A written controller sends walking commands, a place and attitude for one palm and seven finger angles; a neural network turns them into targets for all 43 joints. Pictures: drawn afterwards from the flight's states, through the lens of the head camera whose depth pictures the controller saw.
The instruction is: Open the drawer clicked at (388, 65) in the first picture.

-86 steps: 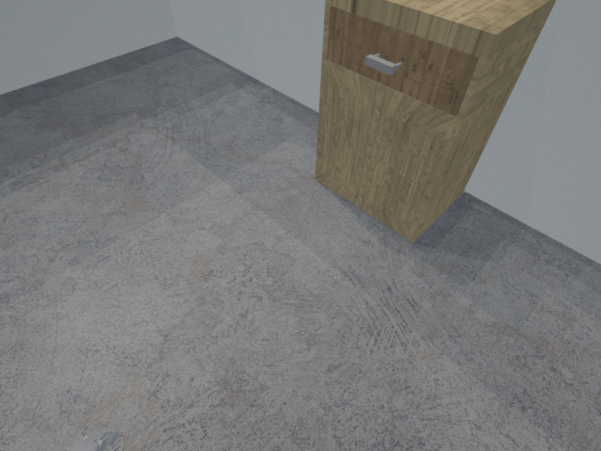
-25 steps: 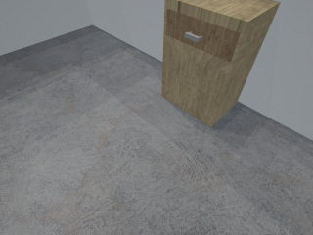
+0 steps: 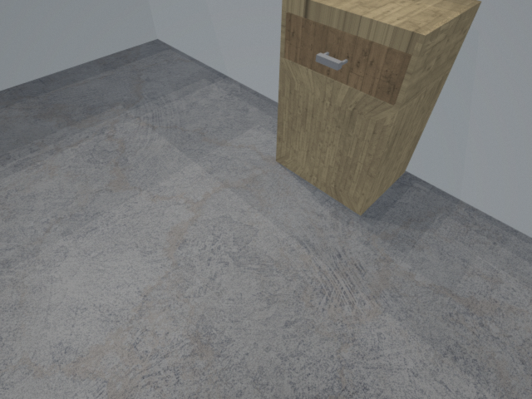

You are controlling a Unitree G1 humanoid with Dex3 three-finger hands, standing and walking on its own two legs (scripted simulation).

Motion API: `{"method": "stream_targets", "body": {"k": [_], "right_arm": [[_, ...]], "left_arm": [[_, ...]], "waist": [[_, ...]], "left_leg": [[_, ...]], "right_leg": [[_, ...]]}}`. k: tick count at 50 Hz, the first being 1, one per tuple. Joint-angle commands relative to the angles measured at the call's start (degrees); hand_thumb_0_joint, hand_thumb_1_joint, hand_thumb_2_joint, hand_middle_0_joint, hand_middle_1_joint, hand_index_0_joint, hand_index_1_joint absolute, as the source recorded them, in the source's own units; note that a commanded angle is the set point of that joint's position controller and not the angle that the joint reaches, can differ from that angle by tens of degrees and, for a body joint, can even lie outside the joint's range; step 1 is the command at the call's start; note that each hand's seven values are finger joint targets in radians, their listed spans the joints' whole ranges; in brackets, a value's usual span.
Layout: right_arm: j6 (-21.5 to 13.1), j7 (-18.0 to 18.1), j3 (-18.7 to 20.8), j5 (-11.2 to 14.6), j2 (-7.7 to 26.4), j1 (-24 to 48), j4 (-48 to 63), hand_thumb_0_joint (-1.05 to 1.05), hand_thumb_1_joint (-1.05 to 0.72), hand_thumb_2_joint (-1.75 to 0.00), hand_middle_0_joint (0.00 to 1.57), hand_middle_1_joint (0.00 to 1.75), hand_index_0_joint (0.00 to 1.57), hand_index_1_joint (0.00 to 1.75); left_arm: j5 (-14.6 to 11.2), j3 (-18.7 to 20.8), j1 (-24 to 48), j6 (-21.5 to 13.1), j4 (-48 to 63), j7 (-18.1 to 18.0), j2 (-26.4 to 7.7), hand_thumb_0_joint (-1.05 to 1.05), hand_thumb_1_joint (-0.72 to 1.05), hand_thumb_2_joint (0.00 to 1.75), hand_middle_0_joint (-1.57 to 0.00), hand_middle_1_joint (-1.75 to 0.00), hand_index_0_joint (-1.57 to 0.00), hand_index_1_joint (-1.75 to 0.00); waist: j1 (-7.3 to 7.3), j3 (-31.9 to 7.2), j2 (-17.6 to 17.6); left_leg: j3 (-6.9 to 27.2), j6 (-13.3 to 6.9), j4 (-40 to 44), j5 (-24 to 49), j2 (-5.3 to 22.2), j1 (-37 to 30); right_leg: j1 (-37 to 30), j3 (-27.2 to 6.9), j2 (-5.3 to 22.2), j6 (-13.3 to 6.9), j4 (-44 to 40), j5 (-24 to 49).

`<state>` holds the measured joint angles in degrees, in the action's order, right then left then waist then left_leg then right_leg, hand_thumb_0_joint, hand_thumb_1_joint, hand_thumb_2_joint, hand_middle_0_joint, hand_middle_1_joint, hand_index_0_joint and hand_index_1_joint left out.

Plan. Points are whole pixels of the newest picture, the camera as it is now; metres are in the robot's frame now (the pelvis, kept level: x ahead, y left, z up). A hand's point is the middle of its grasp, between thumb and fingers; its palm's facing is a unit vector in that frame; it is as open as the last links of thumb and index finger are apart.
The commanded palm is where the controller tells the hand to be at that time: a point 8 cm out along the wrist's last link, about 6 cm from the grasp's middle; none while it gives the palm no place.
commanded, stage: walk to a spot facing it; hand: left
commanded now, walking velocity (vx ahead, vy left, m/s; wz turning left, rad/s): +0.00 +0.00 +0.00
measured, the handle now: (332, 59) +1.26 -0.17 -0.07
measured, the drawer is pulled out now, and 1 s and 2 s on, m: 0.00 0.00 0.00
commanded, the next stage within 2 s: turn to face it in 1.34 s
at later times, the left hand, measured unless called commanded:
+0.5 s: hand out of the picture +0.04 +0.26 -0.19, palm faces +0.21 -0.96 -0.19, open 7.4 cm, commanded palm none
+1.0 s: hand (145, 310) +0.31 +0.27 -0.17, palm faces +0.45 -0.87 -0.21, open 7.3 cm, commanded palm none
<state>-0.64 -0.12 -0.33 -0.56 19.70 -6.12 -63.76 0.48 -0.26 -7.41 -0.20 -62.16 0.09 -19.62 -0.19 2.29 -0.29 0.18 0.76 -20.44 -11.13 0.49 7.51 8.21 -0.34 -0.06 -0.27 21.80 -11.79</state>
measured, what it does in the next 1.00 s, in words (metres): walks ahead, turning left: right foot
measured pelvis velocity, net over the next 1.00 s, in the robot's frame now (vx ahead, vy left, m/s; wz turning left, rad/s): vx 0.30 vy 0.07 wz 0.44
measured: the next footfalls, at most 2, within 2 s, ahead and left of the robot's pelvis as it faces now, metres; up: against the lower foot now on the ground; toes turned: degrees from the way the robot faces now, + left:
right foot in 0.84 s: +0.41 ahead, +0.00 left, +0.00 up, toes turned +12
left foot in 1.30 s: +0.47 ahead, +0.32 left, +0.00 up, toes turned +43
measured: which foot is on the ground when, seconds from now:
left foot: down 0.00-0.84, up 0.86-1.00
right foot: down 0.00-0.36, up 0.38-0.82, down 0.84-1.00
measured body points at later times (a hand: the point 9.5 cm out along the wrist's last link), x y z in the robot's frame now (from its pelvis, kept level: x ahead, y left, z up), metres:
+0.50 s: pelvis +0.08 +0.07 -0.01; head +0.10 +0.09 +0.44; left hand +0.03 +0.31 -0.17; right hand +0.10 -0.17 -0.16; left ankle +0.05 +0.14 -0.75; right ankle +0.06 -0.08 -0.67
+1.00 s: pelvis +0.30 +0.07 -0.01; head +0.32 +0.07 +0.44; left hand +0.28 +0.32 -0.15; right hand +0.39 -0.15 -0.17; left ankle +0.21 +0.17 -0.65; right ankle +0.37 -0.01 -0.75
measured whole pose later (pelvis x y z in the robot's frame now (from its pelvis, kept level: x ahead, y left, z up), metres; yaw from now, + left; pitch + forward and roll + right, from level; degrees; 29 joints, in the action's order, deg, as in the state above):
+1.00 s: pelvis +0.30 +0.07 -0.01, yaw +25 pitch -1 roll -1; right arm -0.5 -0.8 4.3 -1.6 11.7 -17.4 -62.1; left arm 1.3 3.0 -11.2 -4.7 -56.4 -0.9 -8.1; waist 1.4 2.7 -2.3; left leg -1.7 -1.4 -70.5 -17.6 3.8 26.9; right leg 15.1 12.6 4.1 -1.4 30.9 -14.3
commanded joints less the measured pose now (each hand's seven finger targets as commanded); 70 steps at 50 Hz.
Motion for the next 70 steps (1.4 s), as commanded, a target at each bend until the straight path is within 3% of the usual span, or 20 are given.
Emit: {"method": "stream_targets", "body": {"k": [1,6,9,16,17,18,19,21,25,35,39,40,42,43,47,55,61,64,66,70], "right_arm": [[-1.3,0.9,2.2,0.2,11.7,2.6,3.4,0.00,-0.90,-0.90,0.20,0.30,0.20,0.30],[1.0,0.1,0.8,-0.8,4.0,-2.1,3.5,0.00,-0.90,-0.90,0.20,0.30,0.20,0.30],[1.1,-0.2,1.9,-0.7,3.5,-1.6,7.0,0.00,-0.90,-0.90,0.20,0.30,0.20,0.30],[-0.2,-1.7,3.0,-0.4,-0.9,-12.8,6.9,0.00,-0.90,-0.90,0.20,0.30,0.20,0.30],[-0.6,-1.2,4.0,-0.7,2.0,-19.5,5.2,0.00,-0.90,-0.90,0.20,0.30,0.20,0.30],[-1.1,-0.7,5.8,-1.5,8.2,-25.7,4.1,0.00,-0.90,-0.90,0.20,0.30,0.20,0.30],[-1.3,-0.2,5.6,-0.9,8.7,-28.7,3.7,0.00,-0.90,-0.90,0.20,0.30,0.20,0.30],[-1.9,0.7,4.7,-0.5,4.1,-21.7,5.2,0.00,-0.90,-0.90,0.20,0.30,0.20,0.30],[-4.0,1.3,3.7,-0.2,-0.7,-18.2,4.5,0.00,-0.90,-0.90,0.20,0.30,0.20,0.30],[-4.1,1.6,4.5,-0.6,-3.1,-23.2,0.8,0.00,-0.90,-0.90,0.20,0.30,0.20,0.30],[-3.7,1.7,4.7,-0.8,-2.2,-20.8,0.8,0.00,-0.90,-0.90,0.20,0.30,0.20,0.30],[-3.8,1.6,4.7,-0.5,-2.2,-20.0,1.2,0.00,-0.90,-0.90,0.20,0.30,0.20,0.30],[-4.4,0.7,3.9,0.2,-6.7,-21.1,4.9,0.00,-0.90,-0.90,0.20,0.30,0.20,0.30],[-4.0,0.4,4.6,0.0,-5.0,-17.9,5.0,0.00,-0.90,-0.90,0.20,0.30,0.20,0.30],[-1.3,-1.0,4.4,-1.1,-8.1,-12.3,5.2,0.00,-0.90,-0.90,0.20,0.30,0.20,0.30],[0.1,-3.1,3.9,-1.0,-8.7,-2.4,9.9,0.00,-0.90,-0.90,0.20,0.30,0.20,0.30],[-0.6,-3.6,3.5,-1.0,-6.3,3.9,13.1,0.00,-0.90,-0.90,0.20,0.30,0.20,0.30],[-1.5,-2.4,4.9,-1.6,-1.1,-11.0,9.8,0.00,-0.90,-0.90,0.20,0.30,0.20,0.30],[-1.6,-0.6,7.4,-0.9,11.1,-21.9,7.3,0.00,-0.90,-0.90,0.20,0.30,0.20,0.30],[-3.0,0.6,4.6,-0.4,0.7,-7.9,9.4,0.00,-0.90,-0.90,0.20,0.30,0.20,0.30]], "left_arm": [[0.2,2.3,2.0,-1.6,3.5,-0.8,-11.8,0.00,0.90,0.90,-0.20,-0.30,-0.20,-0.30],[0.7,2.2,-5.1,0.7,2.7,-0.6,-6.8,0.00,0.90,0.90,-0.20,-0.30,-0.20,-0.30],[1.0,4.0,-9.9,0.2,4.3,-0.8,-9.7,0.00,0.90,0.90,-0.20,-0.30,-0.20,-0.30],[0.8,5.1,-7.1,-1.5,6.2,-0.4,-6.5,0.00,0.90,0.90,-0.20,-0.30,-0.20,-0.30],[0.5,4.7,-7.4,-1.1,6.7,-0.1,-3.8,0.00,0.90,0.90,-0.20,-0.30,-0.20,-0.30],[0.0,3.8,-6.6,-0.9,9.3,0.6,1.2,0.00,0.90,0.90,-0.20,-0.30,-0.20,-0.30],[0.8,3.4,-0.9,-1.2,12.4,0.3,0.4,0.00,0.90,0.90,-0.20,-0.30,-0.20,-0.30],[1.0,4.0,-0.1,-1.9,10.9,0.8,1.6,0.00,0.90,0.90,-0.20,-0.30,-0.20,-0.30],[1.3,4.0,-6.9,-1.6,7.1,1.3,3.7,0.00,0.90,0.90,-0.20,-0.30,-0.20,-0.30],[0.9,4.0,5.3,-2.4,11.3,1.2,6.5,0.00,0.90,0.90,-0.20,-0.30,-0.20,-0.30],[0.9,4.8,-1.7,-3.3,9.4,1.1,5.0,0.00,0.90,0.90,-0.20,-0.30,-0.20,-0.30],[1.1,5.4,-10.0,-3.8,6.8,0.8,3.2,0.00,0.90,0.90,-0.20,-0.30,-0.20,-0.30],[1.4,7.9,-26.5,-4.6,3.0,-0.5,-8.2,0.00,0.90,0.90,-0.20,-0.30,-0.20,-0.30],[0.8,7.6,-22.5,-4.3,3.6,-0.6,-7.1,0.00,0.90,0.90,-0.20,-0.30,-0.20,-0.30],[1.4,4.0,-10.0,-4.8,5.8,-1.1,4.7,0.00,0.90,0.90,-0.20,-0.30,-0.20,-0.30],[1.3,3.9,-13.4,-5.6,3.7,-1.1,2.8,0.00,0.90,0.90,-0.20,-0.30,-0.20,-0.30],[1.3,4.5,-17.1,-4.6,2.5,-1.1,-0.6,0.00,0.90,0.90,-0.20,-0.30,-0.20,-0.30],[0.8,4.9,-15.4,-4.2,2.9,-0.9,-2.4,0.00,0.90,0.90,-0.20,-0.30,-0.20,-0.30],[0.0,4.2,-13.5,-3.9,8.1,0.3,1.8,0.00,0.90,0.90,-0.20,-0.30,-0.20,-0.30],[1.0,4.2,-12.3,-2.4,4.4,0.3,4.4,0.00,0.90,0.90,-0.20,-0.30,-0.20,-0.30]], "waist": [[0.03,-4.4,0.5],[-1.35,1.4,4.4],[-3.11,3.1,11.8],[3.32,0.4,4.3],[5.97,-1.1,-5.0],[7.79,-0.6,-22.7],[8.30,0.9,-16.3],[4.97,3.4,-5.1],[1.07,0.5,-4.6],[4.09,4.9,-6.0],[-0.06,2.0,-4.8],[-3.79,-2.1,-1.6],[-7.47,-15.1,18.3],[-7.15,-11.8,11.7],[-0.27,2.6,7.4],[-0.12,3.3,6.1],[-1.89,3.0,6.9],[5.80,-6.3,2.1],[8.79,-14.1,-16.9],[1.49,-2.5,-3.4]], "left_leg": [[5.1,-2.1,2.8,8.8,6.5,-1.6],[3.8,-1.6,-3.5,-13.6,2.1,12.1],[-1.2,-1.0,-22.8,-17.1,1.4,21.7],[-8.7,-0.9,-10.5,-5.4,1.5,1.1],[-2.0,-2.4,-4.7,-10.9,3.9,-6.6],[25.6,-8.8,7.3,-21.7,19.3,-9.9],[35.7,-13.3,11.6,-25.0,23.7,-7.3],[29.8,-12.9,11.9,-25.4,20.1,-1.3],[13.4,-10.9,9.7,-1.8,12.8,-0.4],[9.6,-11.7,7.7,12.6,12.0,-4.7],[8.1,-9.4,-2.7,23.2,10.4,-1.1],[6.1,-7.4,-12.7,24.5,8.1,3.3],[-0.5,-2.9,-48.4,-20.2,-3.9,27.3],[2.7,-3.9,-55.3,-18.9,0.7,28.0],[1.3,-2.3,-53.5,-4.7,6.8,25.9],[-4.5,0.0,-31.0,2.5,7.7,27.3],[-8.5,-2.4,-19.1,-1.7,5.1,22.2],[-9.3,-5.0,-9.7,-0.6,0.9,-3.2],[27.6,-14.7,1.6,10.3,24.6,-22.5],[10.4,-8.7,5.8,7.0,17.3,0.8]], "right_leg": [[-0.5,-5.6,7.0,-1.5,-3.8,9.1],[0.0,-8.1,9.0,-1.7,-6.2,-20.3],[-2.1,-18.4,20.4,-8.5,-13.3,-27.2],[8.5,3.8,16.2,-3.7,1.1,-11.0],[14.5,8.5,11.9,-1.1,14.7,-11.3],[28.7,12.4,3.1,3.0,35.7,-22.6],[34.2,4.1,3.6,1.6,44.7,-23.8],[35.2,-0.2,7.2,0.9,49.6,-12.7],[28.4,1.7,7.8,3.0,42.8,-4.2],[26.9,5.3,6.4,3.4,19.6,-0.9],[9.3,7.7,2.3,1.1,10.3,0.2],[-3.1,6.9,2.4,0.2,7.8,3.0],[-26.3,-30.4,30.0,-9.1,-3.7,-0.4],[-18.3,-30.4,30.2,-10.3,-7.4,-14.5],[6.4,-6.0,21.7,-4.7,-11.4,-9.8],[2.1,9.1,18.6,-4.5,-11.9,4.2],[-7.2,12.3,21.2,-3.9,-5.6,18.3],[-0.7,17.5,18.3,-1.0,20.7,28.5],[28.0,10.3,5.0,3.3,52.1,-22.1],[25.0,2.3,11.3,3.1,50.4,-7.9]]}}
